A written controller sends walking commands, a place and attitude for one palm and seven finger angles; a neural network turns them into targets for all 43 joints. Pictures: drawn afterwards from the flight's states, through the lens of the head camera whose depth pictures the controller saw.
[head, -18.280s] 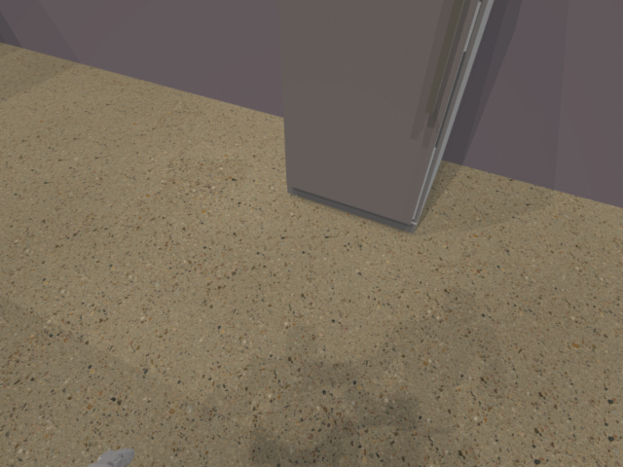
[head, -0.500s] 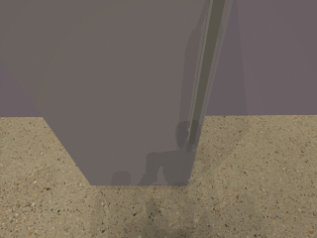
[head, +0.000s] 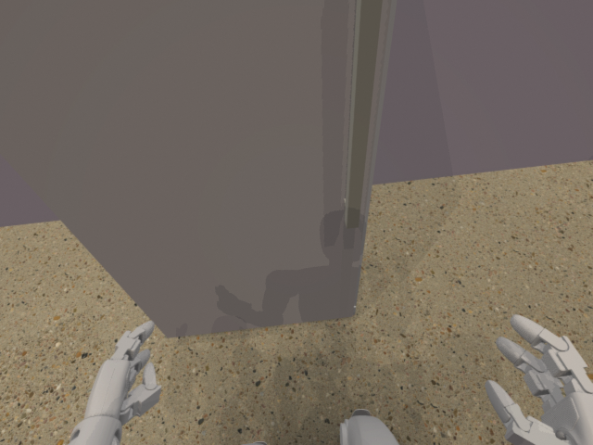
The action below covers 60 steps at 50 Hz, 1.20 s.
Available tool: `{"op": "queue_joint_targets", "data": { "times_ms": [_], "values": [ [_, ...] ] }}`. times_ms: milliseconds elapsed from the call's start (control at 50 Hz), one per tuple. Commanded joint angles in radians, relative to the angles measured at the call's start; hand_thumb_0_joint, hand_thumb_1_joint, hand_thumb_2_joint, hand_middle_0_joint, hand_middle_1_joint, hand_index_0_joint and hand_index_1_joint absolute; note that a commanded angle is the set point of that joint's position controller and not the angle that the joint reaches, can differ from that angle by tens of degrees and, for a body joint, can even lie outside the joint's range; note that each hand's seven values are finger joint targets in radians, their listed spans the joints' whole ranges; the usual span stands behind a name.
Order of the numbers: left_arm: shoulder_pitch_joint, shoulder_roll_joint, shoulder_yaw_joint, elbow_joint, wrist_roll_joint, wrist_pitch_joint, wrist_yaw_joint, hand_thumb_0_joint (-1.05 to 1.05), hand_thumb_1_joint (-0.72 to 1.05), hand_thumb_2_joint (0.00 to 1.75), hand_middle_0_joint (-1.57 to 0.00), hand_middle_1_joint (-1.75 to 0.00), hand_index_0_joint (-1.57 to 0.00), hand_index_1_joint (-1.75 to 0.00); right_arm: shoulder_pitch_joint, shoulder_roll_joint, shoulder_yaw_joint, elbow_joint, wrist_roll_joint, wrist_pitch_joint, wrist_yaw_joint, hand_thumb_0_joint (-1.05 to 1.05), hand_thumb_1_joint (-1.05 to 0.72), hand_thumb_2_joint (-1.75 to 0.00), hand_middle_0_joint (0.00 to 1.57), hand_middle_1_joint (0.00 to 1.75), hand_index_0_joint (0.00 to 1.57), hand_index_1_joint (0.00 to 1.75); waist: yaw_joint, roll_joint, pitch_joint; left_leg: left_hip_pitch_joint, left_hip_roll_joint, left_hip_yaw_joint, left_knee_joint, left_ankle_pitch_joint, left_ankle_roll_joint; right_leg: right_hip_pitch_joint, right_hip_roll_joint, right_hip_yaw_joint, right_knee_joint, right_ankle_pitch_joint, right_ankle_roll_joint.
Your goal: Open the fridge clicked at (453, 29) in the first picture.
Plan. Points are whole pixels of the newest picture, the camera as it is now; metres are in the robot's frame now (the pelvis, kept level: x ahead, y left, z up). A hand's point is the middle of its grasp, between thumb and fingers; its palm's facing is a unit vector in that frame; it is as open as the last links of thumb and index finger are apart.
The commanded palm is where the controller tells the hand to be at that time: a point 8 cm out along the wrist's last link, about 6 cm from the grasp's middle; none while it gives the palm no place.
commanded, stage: raise the hand to about handle height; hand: right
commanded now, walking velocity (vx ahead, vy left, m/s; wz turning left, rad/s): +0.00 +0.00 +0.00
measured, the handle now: (357, 102) +0.54 -0.08 +0.18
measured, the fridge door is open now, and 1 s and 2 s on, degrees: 0 0 0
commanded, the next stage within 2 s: move the hooked fingers beside the handle in 1.58 s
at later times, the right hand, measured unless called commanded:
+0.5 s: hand (531, 312) +0.26 -0.25 +0.09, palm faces -0.05 +1.00 -0.06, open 12.2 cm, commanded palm +0.23 -0.31 +0.11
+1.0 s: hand out of the picture +0.28 -0.30 +0.16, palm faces +0.00 +1.00 -0.08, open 13.9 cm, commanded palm +0.25 -0.35 +0.17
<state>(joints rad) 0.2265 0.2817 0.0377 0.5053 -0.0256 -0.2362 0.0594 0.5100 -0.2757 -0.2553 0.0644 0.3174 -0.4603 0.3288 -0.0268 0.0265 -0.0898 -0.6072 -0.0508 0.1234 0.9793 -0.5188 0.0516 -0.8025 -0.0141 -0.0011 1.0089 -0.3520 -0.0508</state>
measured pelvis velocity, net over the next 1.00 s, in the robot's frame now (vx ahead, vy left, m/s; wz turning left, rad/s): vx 0.01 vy -0.03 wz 0.00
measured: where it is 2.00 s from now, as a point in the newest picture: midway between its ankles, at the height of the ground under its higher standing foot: outside the picture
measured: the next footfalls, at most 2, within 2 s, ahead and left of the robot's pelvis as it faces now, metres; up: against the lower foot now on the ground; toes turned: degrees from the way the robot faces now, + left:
none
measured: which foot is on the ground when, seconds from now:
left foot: down 0.00-1.00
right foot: down 0.00-1.00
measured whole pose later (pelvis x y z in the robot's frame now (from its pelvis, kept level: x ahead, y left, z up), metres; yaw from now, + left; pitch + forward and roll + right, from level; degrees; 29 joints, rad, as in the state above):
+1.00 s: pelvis +0.01 -0.03 +0.05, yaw +0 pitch +2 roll +3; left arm 0.25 0.25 -0.08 0.56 -0.07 -0.24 0.11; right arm 0.04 -0.45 -0.40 0.17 0.36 -0.11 0.46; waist -0.02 -0.03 -0.03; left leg -0.29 -0.02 0.08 0.63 -0.37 0.00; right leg -0.48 0.03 -0.04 0.67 -0.23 -0.09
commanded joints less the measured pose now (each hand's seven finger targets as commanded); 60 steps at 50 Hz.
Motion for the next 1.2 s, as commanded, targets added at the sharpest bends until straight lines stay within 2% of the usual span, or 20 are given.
{"op": "queue_joint_targets", "data": {
  "times_ms": [0, 60, 100, 160, 200, 260, 300, 320, 360, 400, 500, 600, 680, 720, 780, 840, 900, 1040, 1100, 1180],
  "values": [
    [-0.035, 0.111, -0.004, -0.058, -0.001, -0.078, 0.015, 0.00, 0.90, 0.90, -0.20, -0.30, -0.20, -0.30, -0.338, -0.128, 0.051, -0.386, 0.021, -0.189, 0.003, 0.00, -0.27, -0.63, 0.25, 0.70, 0.25, 0.70, 0.115, -0.221, -0.099, -0.218, 0.012, -0.119, -0.177, 0.026, -0.024, 0.291, -0.022, 0.116, -0.132, -0.085, 0.006],
    [-0.027, 0.133, -0.003, -0.048, -0.026, -0.069, 0.034, 0.00, 0.90, 0.90, -0.20, -0.30, -0.20, -0.30, -0.304, -0.185, 0.033, -0.163, 0.002, -0.050, 0.083, 0.00, -0.20, -0.60, 0.25, 0.75, 0.25, 0.75, 0.116, -0.075, -0.041, -0.190, 0.022, -0.163, -0.255, -0.060, -0.039, 0.184, -0.016, 0.097, -0.140, -0.134, 0.003],
    [-0.036, 0.132, -0.002, -0.068, -0.040, -0.055, 0.046, 0.00, 0.90, 0.90, -0.20, -0.30, -0.20, -0.30, -0.259, -0.224, -0.017, -0.043, 0.008, 0.089, 0.131, 0.00, -0.15, -0.58, 0.25, 0.78, 0.25, 0.78, 0.064, -0.049, -0.064, -0.115, 0.036, -0.192, -0.308, -0.071, -0.043, 0.177, -0.005, 0.068, -0.153, -0.083, 0.003],
    [-0.055, 0.119, -0.004, -0.124, -0.039, -0.035, 0.050, 0.00, 0.90, 0.90, -0.20, -0.30, -0.20, -0.30, -0.246, -0.318, -0.156, -0.127, 0.058, 0.215, 0.146, 0.00, -0.08, -0.55, 0.26, 0.82, 0.26, 0.82, -0.002, -0.034, -0.229, 0.046, 0.051, -0.165, -0.306, 0.076, -0.050, 0.271, -0.002, 0.055, -0.191, 0.062, 0.000],
    [-0.062, 0.098, -0.008, -0.133, -0.029, -0.034, 0.047, 0.00, 0.90, 0.90, -0.20, -0.30, -0.20, -0.30, -0.218, -0.347, -0.264, -0.190, 0.109, 0.213, 0.106, 0.00, -0.04, -0.53, 0.26, 0.86, 0.26, 0.86, -0.041, -0.045, -0.303, 0.125, 0.034, -0.128, -0.272, 0.232, -0.044, 0.325, -0.006, 0.062, -0.204, 0.175, 0.005],
    [-0.053, 0.070, -0.012, -0.131, -0.024, -0.049, 0.027, 0.00, 0.90, 0.90, -0.20, -0.30, -0.20, -0.30, -0.187, -0.251, -0.241, -0.307, 0.140, 0.137, 0.042, 0.00, 0.03, -0.50, 0.27, 0.90, 0.27, 0.90, -0.035, -0.085, -0.289, 0.101, 0.010, -0.068, -0.241, 0.357, -0.036, 0.402, -0.010, 0.060, -0.234, 0.267, 0.016],
    [-0.038, 0.078, -0.006, -0.111, -0.020, -0.055, 0.016, 0.00, 0.90, 0.90, -0.20, -0.30, -0.20, -0.30, -0.192, -0.206, -0.187, -0.283, 0.114, 0.105, 0.027, 0.00, 0.08, -0.48, 0.27, 0.93, 0.27, 0.93, -0.013, -0.075, -0.222, 0.058, 0.002, -0.061, -0.242, 0.358, -0.032, 0.405, -0.014, 0.062, -0.236, 0.273, 0.020],
    [-0.027, 0.087, -0.004, -0.098, -0.024, -0.055, 0.010, 0.00, 0.90, 0.90, -0.20, -0.30, -0.20, -0.30, -0.204, -0.191, -0.151, -0.254, 0.093, 0.102, 0.031, 0.00, 0.10, -0.47, 0.27, 0.94, 0.27, 0.94, 0.016, -0.096, -0.180, 0.010, 0.003, -0.061, -0.244, 0.361, -0.038, 0.415, -0.015, 0.062, -0.233, 0.274, 0.019],
    [-0.007, 0.105, 0.002, -0.084, -0.026, -0.052, 0.005, 0.00, 0.90, 0.90, -0.20, -0.30, -0.20, -0.30, -0.205, -0.174, -0.102, -0.176, 0.058, 0.126, 0.060, 0.00, 0.15, -0.45, 0.27, 0.98, 0.27, 0.98, 0.042, -0.085, -0.130, -0.036, 0.004, -0.052, -0.253, 0.308, -0.043, 0.403, -0.017, 0.072, -0.245, 0.228, 0.019],
    [0.001, 0.123, 0.005, -0.094, -0.033, -0.052, 0.009, 0.00, 0.90, 0.90, -0.20, -0.30, -0.20, -0.30, -0.230, -0.190, -0.085, -0.142, 0.049, 0.167, 0.100, 0.00, 0.20, -0.43, 0.28, 1.00, 0.28, 1.00, 0.044, -0.066, -0.109, -0.025, 0.006, -0.060, -0.274, 0.294, -0.045, 0.397, -0.015, 0.076, -0.259, 0.202, 0.014],
    [-0.006, 0.131, -0.002, -0.112, -0.032, -0.062, 0.036, 0.00, 0.90, 0.90, -0.20, -0.30, -0.20, -0.30, -0.377, -0.367, -0.213, -0.304, 0.074, 0.176, 0.115, 0.00, 0.31, -0.38, 0.29, 1.08, 0.29, 1.08, 0.014, -0.116, -0.241, 0.069, 0.011, -0.064, -0.299, 0.307, -0.031, 0.513, -0.018, 0.088, -0.301, 0.250, 0.014],
    [-0.012, 0.118, -0.018, -0.090, -0.031, -0.063, 0.037, 0.00, 0.90, 0.90, -0.20, -0.30, -0.20, -0.30, -0.414, -0.352, -0.247, -0.293, 0.090, 0.133, 0.053, 0.00, 0.43, -0.33, 0.29, 1.15, 0.29, 1.15, 0.008, -0.170, -0.182, 0.070, 0.005, -0.044, -0.321, 0.248, -0.019, 0.572, -0.033, 0.125, -0.368, 0.197, 0.034],
    [-0.022, 0.130, -0.020, -0.091, -0.046, -0.044, 0.039, 0.00, 0.90, 0.90, -0.20, -0.30, -0.20, -0.30, -0.438, -0.302, -0.173, -0.127, 0.072, 0.235, 0.095, 0.00, 0.50, -0.30, 0.30, 1.20, 0.30, 1.20, 0.024, -0.184, -0.084, 0.045, 0.011, -0.041, -0.360, 0.213, -0.028, 0.557, -0.037, 0.144, -0.426, 0.082, 0.041],
    [-0.024, 0.137, -0.023, -0.104, -0.052, -0.039, 0.043, 0.00, 0.90, 0.90, -0.20, -0.30, -0.20, -0.30, -0.475, -0.307, -0.147, -0.076, 0.061, 0.301, 0.129, 0.00, 0.50, -0.30, 0.30, 1.20, 0.30, 1.20, 0.025, -0.149, -0.061, 0.068, 0.012, -0.045, -0.390, 0.217, -0.028, 0.542, -0.032, 0.134, -0.443, 0.066, 0.034],
    [-0.039, 0.138, -0.027, -0.118, -0.053, -0.042, 0.052, 0.00, 0.90, 0.90, -0.20, -0.30, -0.20, -0.30, -0.575, -0.358, -0.169, -0.104, 0.056, 0.343, 0.149, 0.00, 0.50, -0.30, 0.30, 1.20, 0.30, 1.20, 0.027, -0.113, -0.088, 0.081, 0.013, -0.048, -0.407, 0.202, -0.031, 0.575, -0.032, 0.151, -0.466, 0.026, 0.025],
    [-0.052, 0.130, -0.035, -0.119, -0.047, -0.049, 0.055, 0.00, 0.90, 0.90, -0.20, -0.30, -0.20, -0.30, -0.666, -0.424, -0.236, -0.175, 0.066, 0.310, 0.137, 0.00, 0.50, -0.30, 0.30, 1.20, 0.30, 1.20, 0.018, -0.134, -0.149, 0.116, 0.010, -0.052, -0.421, 0.204, -0.026, 0.645, -0.031, 0.158, -0.483, 0.042, 0.027],
    [-0.054, 0.126, -0.046, -0.099, -0.039, -0.054, 0.060, 0.00, 0.90, 0.90, -0.20, -0.30, -0.20, -0.30, -0.708, -0.468, -0.286, -0.161, 0.074, 0.274, 0.120, 0.00, 0.50, -0.30, 0.30, 1.20, 0.30, 1.20, 0.012, -0.122, -0.139, 0.143, 0.010, -0.057, -0.444, 0.200, -0.022, 0.657, -0.033, 0.161, -0.509, 0.020, 0.028],
    [-0.053, 0.131, -0.049, -0.077, -0.054, -0.057, 0.065, 0.00, 0.90, 0.90, -0.20, -0.30, -0.20, -0.30, -0.759, -0.445, -0.237, -0.008, 0.052, 0.350, 0.175, 0.00, 0.50, -0.30, 0.30, 1.20, 0.30, 1.20, 0.021, -0.180, -0.079, 0.151, 0.019, -0.059, -0.485, 0.189, -0.026, 0.656, -0.026, 0.159, -0.550, -0.039, 0.025],
    [-0.050, 0.132, -0.049, -0.083, -0.056, -0.061, 0.061, 0.00, 0.90, 0.90, -0.20, -0.30, -0.20, -0.30, -0.739, -0.426, -0.214, 0.028, 0.053, 0.380, 0.196, 0.00, 0.50, -0.30, 0.30, 1.20, 0.30, 1.20, 0.019, -0.121, -0.068, 0.172, 0.019, -0.057, -0.499, 0.195, -0.024, 0.639, -0.021, 0.155, -0.554, -0.031, 0.020],
    [-0.054, 0.138, -0.041, -0.089, -0.053, -0.071, 0.051, 0.00, 0.90, 0.90, -0.20, -0.30, -0.20, -0.30, -0.727, -0.456, -0.256, 0.004, 0.066, 0.364, 0.205, 0.00, 0.50, -0.30, 0.30, 1.20, 0.30, 1.20, 0.015, -0.090, -0.098, 0.166, 0.017, -0.059, -0.497, 0.211, -0.028, 0.657, -0.015, 0.142, -0.533, 0.022, 0.012]
  ]
}}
